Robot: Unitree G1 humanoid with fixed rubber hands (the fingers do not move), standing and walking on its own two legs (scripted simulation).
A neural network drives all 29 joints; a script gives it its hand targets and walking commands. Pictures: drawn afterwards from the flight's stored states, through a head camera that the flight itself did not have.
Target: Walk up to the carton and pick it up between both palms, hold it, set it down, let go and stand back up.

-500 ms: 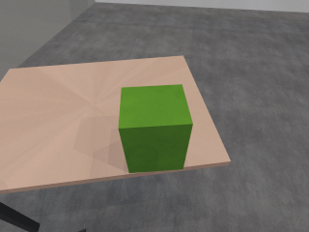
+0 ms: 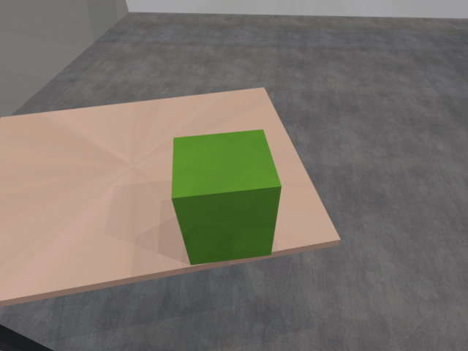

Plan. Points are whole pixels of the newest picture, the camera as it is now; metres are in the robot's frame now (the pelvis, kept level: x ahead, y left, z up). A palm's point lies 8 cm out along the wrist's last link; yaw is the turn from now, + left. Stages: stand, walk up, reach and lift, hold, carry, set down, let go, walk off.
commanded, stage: stand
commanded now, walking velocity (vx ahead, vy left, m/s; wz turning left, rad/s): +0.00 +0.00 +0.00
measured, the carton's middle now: (225, 200) +0.44 +0.03 -0.01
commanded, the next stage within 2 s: none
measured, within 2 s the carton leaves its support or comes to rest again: neither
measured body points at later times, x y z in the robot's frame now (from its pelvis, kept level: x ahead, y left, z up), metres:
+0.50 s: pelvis +0.00 -0.01 +0.00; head +0.00 -0.01 +0.45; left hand +0.03 +0.22 -0.15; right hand -0.02 -0.24 -0.15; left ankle -0.01 +0.11 -0.74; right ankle +0.00 -0.12 -0.74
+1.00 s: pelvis +0.00 -0.01 +0.00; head +0.00 -0.02 +0.45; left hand -0.01 +0.20 -0.15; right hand -0.03 -0.23 -0.16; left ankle -0.01 +0.11 -0.74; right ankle +0.00 -0.12 -0.74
